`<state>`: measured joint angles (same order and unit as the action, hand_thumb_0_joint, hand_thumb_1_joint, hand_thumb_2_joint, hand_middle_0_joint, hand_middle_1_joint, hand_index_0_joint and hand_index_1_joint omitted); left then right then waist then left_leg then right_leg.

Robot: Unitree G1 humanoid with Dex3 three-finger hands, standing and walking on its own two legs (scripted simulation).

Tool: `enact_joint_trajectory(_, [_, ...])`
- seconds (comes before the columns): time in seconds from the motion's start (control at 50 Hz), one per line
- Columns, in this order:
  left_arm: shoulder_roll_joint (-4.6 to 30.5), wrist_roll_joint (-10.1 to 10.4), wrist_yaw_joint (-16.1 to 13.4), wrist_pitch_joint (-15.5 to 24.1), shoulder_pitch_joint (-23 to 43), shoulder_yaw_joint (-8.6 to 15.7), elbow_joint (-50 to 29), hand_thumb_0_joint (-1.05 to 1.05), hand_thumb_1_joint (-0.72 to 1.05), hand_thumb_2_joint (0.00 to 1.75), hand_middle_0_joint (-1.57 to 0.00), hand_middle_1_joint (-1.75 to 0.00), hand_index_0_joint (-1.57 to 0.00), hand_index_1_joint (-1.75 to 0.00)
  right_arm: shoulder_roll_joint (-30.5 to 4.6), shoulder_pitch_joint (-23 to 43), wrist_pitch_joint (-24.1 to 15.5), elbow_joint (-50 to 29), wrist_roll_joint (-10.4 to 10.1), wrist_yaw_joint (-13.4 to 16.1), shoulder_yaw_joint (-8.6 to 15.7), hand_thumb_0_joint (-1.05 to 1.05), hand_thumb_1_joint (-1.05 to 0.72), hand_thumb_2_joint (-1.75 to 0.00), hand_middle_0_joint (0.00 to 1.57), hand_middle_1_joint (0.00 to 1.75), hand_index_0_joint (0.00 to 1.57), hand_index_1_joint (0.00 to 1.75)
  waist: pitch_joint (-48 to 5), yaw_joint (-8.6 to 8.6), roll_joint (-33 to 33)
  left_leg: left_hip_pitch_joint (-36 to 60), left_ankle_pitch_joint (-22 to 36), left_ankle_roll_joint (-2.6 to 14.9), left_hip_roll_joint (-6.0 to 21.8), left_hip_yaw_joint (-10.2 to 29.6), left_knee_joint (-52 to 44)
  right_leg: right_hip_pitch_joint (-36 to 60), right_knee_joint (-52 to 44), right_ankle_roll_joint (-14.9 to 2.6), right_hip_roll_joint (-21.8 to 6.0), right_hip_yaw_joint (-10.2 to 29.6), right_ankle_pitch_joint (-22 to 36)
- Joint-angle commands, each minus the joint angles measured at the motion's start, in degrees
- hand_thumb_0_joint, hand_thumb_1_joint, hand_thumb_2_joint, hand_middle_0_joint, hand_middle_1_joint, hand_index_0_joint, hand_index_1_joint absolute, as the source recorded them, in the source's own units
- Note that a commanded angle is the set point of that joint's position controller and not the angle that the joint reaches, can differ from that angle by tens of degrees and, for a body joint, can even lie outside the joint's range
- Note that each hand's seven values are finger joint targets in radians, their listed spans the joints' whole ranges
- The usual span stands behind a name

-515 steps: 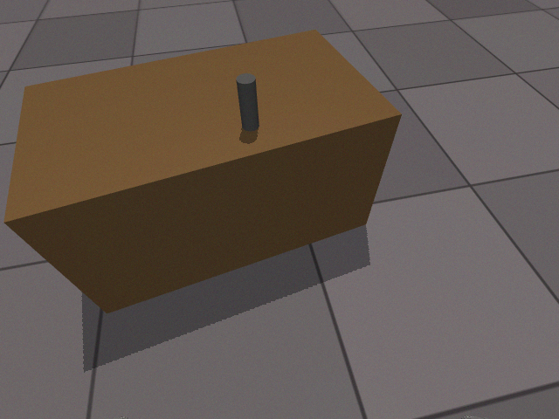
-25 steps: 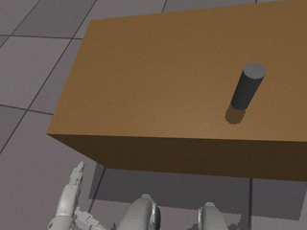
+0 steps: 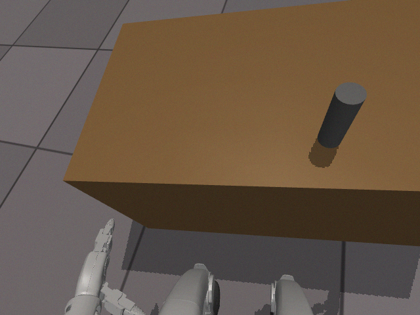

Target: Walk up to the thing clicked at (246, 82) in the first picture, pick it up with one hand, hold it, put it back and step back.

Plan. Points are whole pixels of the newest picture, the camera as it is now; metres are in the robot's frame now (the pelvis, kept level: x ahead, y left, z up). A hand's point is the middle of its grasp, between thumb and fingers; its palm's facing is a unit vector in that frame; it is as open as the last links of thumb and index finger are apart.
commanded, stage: approach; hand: right
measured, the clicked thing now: (338, 118) +0.50 -0.19 -0.02
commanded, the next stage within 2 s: close in in 0.22 s
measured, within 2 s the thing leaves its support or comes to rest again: neither
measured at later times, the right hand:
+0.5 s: hand (363, 131) +0.49 -0.25 -0.05, palm faces +0.14 +0.99 +0.05, open 17.6 cm
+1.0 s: hand (337, 129) +0.49 -0.19 -0.04, palm faces +0.14 +0.99 +0.03, open 17.7 cm
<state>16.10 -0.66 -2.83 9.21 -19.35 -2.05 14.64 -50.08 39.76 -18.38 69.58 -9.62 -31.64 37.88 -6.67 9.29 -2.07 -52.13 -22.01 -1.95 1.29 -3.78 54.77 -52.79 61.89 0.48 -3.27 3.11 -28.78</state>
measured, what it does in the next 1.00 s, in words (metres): lowers itself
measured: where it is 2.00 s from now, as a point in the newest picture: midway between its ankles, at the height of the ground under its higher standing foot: outside the picture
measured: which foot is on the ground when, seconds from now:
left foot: down 0.00-1.00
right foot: down 0.00-1.00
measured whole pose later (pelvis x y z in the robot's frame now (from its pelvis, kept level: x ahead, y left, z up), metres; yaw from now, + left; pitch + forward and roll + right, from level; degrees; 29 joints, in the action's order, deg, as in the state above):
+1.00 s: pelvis -0.01 +0.01 -0.05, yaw +2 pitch +26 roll +4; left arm 14.7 -4.4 1.4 3.7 -24.7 3.4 -6.4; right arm -27.7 42.1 -26.6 62.4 -1.5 -7.7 30.4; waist -8.2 14.3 -0.5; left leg -68.6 -26.6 -1.5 0.7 -3.1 69.6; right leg -68.2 75.9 1.1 -3.9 3.4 -33.6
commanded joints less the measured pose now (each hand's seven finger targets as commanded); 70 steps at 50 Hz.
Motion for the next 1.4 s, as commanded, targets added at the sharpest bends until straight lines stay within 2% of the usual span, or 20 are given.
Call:
enact_joint_trajectory(0.0, [8.49,0.00,-0.61,4.07,-1.09,3.97,-10.61,0.00,-0.56,0.05,-0.05,-0.05,-0.05,-0.06,-13.69,16.59,-3.68,-7.98,-1.59,-0.38,-1.56,0.00,0.59,-0.05,0.05,0.05,0.06,0.05,-21.50,0.91,12.39,9.35,11.99,2.83,-2.35,1.09,-3.36,13.90,-7.77,-0.59,1.40,0.35,19.88])
enact_joint_trajectory(0.04, [11.39,-0.35,-0.98,4.43,-1.01,7.03,-11.83,0.00,-0.56,0.05,-0.05,-0.05,-0.05,-0.06,-13.53,18.57,-4.48,-8.76,-1.21,0.15,-2.48,0.00,0.58,-0.05,0.05,0.05,0.06,0.05,-23.08,2.15,12.15,8.48,12.92,2.75,-2.34,1.05,-2.28,14.05,-6.59,-0.54,1.35,0.39,20.35])
enact_joint_trajectory(0.18, [9.71,-1.38,0.47,4.32,-4.15,7.89,-14.95,0.00,-0.53,0.03,-0.05,-0.05,-0.06,-0.04,-6.72,20.08,-7.79,-8.50,0.03,4.45,-4.38,0.00,0.57,-0.05,0.05,0.05,0.06,0.05,-22.24,3.89,13.78,0.74,9.66,3.03,-2.73,0.79,2.22,10.68,-3.20,0.02,0.87,0.81,19.13])
enact_joint_trajectory(0.24, [10.62,-2.03,0.92,4.13,-4.19,9.40,-19.90,0.00,-0.52,0.02,-0.05,-0.05,-0.06,-0.04,-10.55,23.25,-10.67,-14.55,1.13,7.37,-0.93,0.00,0.58,-0.04,0.05,0.05,0.05,0.05,-29.76,3.27,18.01,0.03,11.23,3.19,-2.83,0.75,4.81,14.17,-0.82,0.67,0.33,1.20,24.38])
enact_joint_trajectory(0.32, [9.38,-2.86,1.78,3.10,-4.82,9.40,-20.51,0.00,-0.53,0.03,-0.05,-0.05,-0.06,-0.04,-7.10,21.45,-12.83,-10.92,2.67,10.50,-0.89,0.00,0.56,-0.03,0.06,0.04,0.06,0.04,-27.21,4.17,17.61,-2.41,10.71,3.41,-2.99,0.59,7.49,7.87,2.20,0.63,0.31,1.13,23.10])
enact_joint_trajectory(0.38, [11.39,-3.56,1.61,3.06,-2.56,11.84,-27.35,0.00,-0.53,0.03,-0.05,-0.05,-0.06,-0.04,-12.80,27.32,-15.32,-19.18,4.78,13.28,2.60,0.00,0.59,-0.04,0.05,0.05,0.05,0.05,-40.58,3.06,23.76,-0.02,12.98,3.61,-2.93,1.00,9.61,13.40,4.29,1.05,0.19,0.85,26.61])
enact_joint_trajectory(0.4, [10.44,-3.76,1.91,2.40,-6.37,11.26,-25.74,0.00,-0.53,0.03,-0.05,-0.05,-0.06,-0.03,-10.98,24.70,-14.93,-16.45,5.19,13.92,2.08,0.00,0.59,-0.04,0.04,0.05,0.05,0.05,-38.34,3.32,23.84,-0.19,12.88,3.60,-3.15,0.81,9.61,11.99,4.55,1.07,0.32,0.63,26.30])
enact_joint_trajectory(0.44, [8.08,-3.71,2.69,1.60,-8.11,9.82,-24.53,0.00,-0.53,0.02,-0.04,-0.04,-0.05,-0.03,1.81,17.92,-13.07,-7.25,5.21,14.35,-3.98,0.00,0.60,-0.04,0.04,0.05,0.05,0.05,-28.54,5.59,19.03,-2.63,10.60,3.50,-3.54,-0.03,8.77,5.60,3.72,0.72,0.33,1.23,21.51])
enact_joint_trajectory(0.48, [10.26,-3.62,2.16,1.60,-1.83,11.21,-31.49,0.00,-0.53,0.02,-0.05,-0.04,-0.06,-0.03,-7.19,27.78,-14.25,-21.63,5.76,16.37,0.26,0.00,0.61,-0.05,0.03,0.06,0.04,0.06,-40.86,3.20,23.74,0.11,11.68,3.60,-3.06,1.01,9.31,10.41,4.25,0.84,0.10,0.92,21.18])
enact_joint_trajectory(0.52, [9.47,-3.77,2.21,0.57,-6.97,12.64,-28.33,0.00,-0.53,0.02,-0.05,-0.05,-0.06,-0.03,2.44,23.07,-12.34,-14.34,6.31,16.29,-5.98,0.00,0.60,-0.04,0.03,0.05,0.04,0.05,-34.94,6.11,21.17,-0.44,9.29,3.54,-3.24,0.49,8.77,8.10,3.49,0.75,0.04,0.67,17.07])
enact_joint_trajectory(0.56, [7.58,-3.35,2.49,0.11,-10.11,10.31,-24.74,0.00,-0.53,0.02,-0.05,-0.05,-0.06,-0.03,6.35,17.59,-11.02,-10.68,5.77,17.28,-6.44,0.00,0.60,-0.05,0.03,0.05,0.04,0.05,-26.96,5.06,16.99,-2.40,10.16,3.33,-3.42,0.10,8.58,2.56,3.67,0.50,0.33,0.72,17.00])
enact_joint_trajectory(0.62, [9.17,-3.54,2.33,-0.21,-5.97,11.38,-32.73,0.00,-0.53,0.02,-0.05,-0.05,-0.06,-0.04,0.20,27.03,-12.29,-22.74,6.48,19.52,-3.86,0.00,0.61,-0.03,0.04,0.05,0.05,0.05,-38.04,4.08,18.28,3.17,13.26,3.24,-3.27,0.75,9.59,6.22,4.45,0.40,0.54,0.38,19.53])
enact_joint_trajectory(0.68, [9.34,-3.00,2.41,-1.18,-10.34,13.16,-26.41,0.00,-0.54,0.02,-0.05,-0.05,-0.06,-0.04,5.73,20.50,-11.34,-14.81,6.14,20.60,-5.53,0.00,0.59,-0.04,0.04,0.05,0.05,0.05,-24.83,5.81,14.37,-1.39,9.61,3.19,-3.30,0.62,8.35,0.21,3.80,-0.21,0.73,0.25,13.97])
enact_joint_trajectory(0.74, [9.00,-3.21,2.52,-1.31,-6.90,12.70,-31.66,0.00,-0.54,0.03,-0.05,-0.05,-0.05,-0.04,4.12,24.26,-12.44,-19.63,6.99,22.27,-4.46,0.00,0.61,-0.04,0.03,0.05,0.04,0.05,-31.55,4.97,13.73,1.74,9.42,3.10,-3.05,1.31,8.53,1.72,3.89,-0.51,0.78,0.08,13.31])
enact_joint_trajectory(0.98, [7.69,-3.48,3.00,-2.89,-8.57,12.06,-30.28,0.00,-0.59,0.07,-0.06,-0.05,-0.03,-0.07,7.70,26.23,-12.82,-22.38,8.00,24.63,-6.99,0.00,0.60,-0.06,0.03,0.06,0.03,0.06,-32.02,4.70,16.68,0.83,12.39,3.20,-3.02,1.00,9.39,4.84,3.82,0.17,0.94,-0.06,18.08])
enact_joint_trajectory(1.02, [7.43,-3.60,3.20,-3.03,-8.07,11.81,-31.34,0.00,-0.59,0.07,-0.05,-0.04,-0.03,-0.06,11.61,23.19,-12.51,-17.65,8.27,24.97,-8.62,0.00,0.58,-0.07,0.03,0.07,0.04,0.07,-30.65,5.33,13.20,1.92,12.15,2.97,-3.09,1.06,9.02,2.36,3.94,-0.26,1.23,-0.25,16.39])
enact_joint_trajectory(1.16, [7.16,-3.58,3.55,-3.61,-8.77,11.43,-33.57,0.00,-0.55,0.04,-0.05,-0.05,-0.05,-0.05,7.14,25.82,-13.33,-19.33,9.35,26.81,-6.08,0.00,0.54,-0.15,0.41,0.29,0.41,0.29,-32.31,4.82,12.17,6.07,12.53,2.37,-2.76,2.44,8.59,-0.72,4.82,-0.70,1.66,-1.02,14.79])
enact_joint_trajectory(1.28, [7.62,-3.75,3.45,-3.84,-8.04,11.99,-33.71,0.00,-0.55,0.05,-0.05,-0.05,-0.05,-0.05,7.79,28.67,-13.61,-14.03,10.13,27.29,-6.88,0.00,0.52,-0.15,0.63,0.39,0.63,0.39,-29.68,7.65,12.49,1.27,10.89,2.63,-2.99,2.05,8.95,-0.36,5.11,-0.67,1.26,-0.29,13.70])
enact_joint_trajectory(1.3, [6.67,-3.71,3.73,-3.69,-6.88,10.49,-34.81,0.00,-0.55,0.05,-0.05,-0.05,-0.05,-0.05,10.10,28.87,-13.52,-13.59,10.37,26.96,-8.94,0.00,0.51,-0.17,0.65,0.41,0.65,0.41,-29.58,7.25,13.15,1.08,10.62,2.72,-2.98,1.75,9.26,-0.39,4.62,-0.55,1.21,-0.22,13.57])
enact_joint_trajectory(1.38, [8.15,-3.90,3.76,-4.10,-8.72,12.07,-33.44,0.00,-0.54,0.04,-0.05,-0.05,-0.05,-0.04,6.43,29.95,-13.26,-15.45,10.52,27.06,-7.09,0.00,0.47,-0.23,0.75,0.50,0.75,0.50,-32.98,6.24,17.12,-0.73,10.15,3.10,-3.32,0.91,10.15,3.72,3.99,0.15,0.94,0.38,15.79])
